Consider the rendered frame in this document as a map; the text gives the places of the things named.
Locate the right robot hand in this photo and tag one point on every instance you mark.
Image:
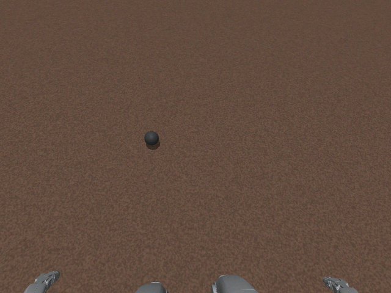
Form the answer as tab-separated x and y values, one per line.
338	285

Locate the left robot hand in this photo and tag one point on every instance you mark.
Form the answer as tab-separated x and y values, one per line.
43	282

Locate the ball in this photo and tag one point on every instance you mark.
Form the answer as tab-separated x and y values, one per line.
151	138

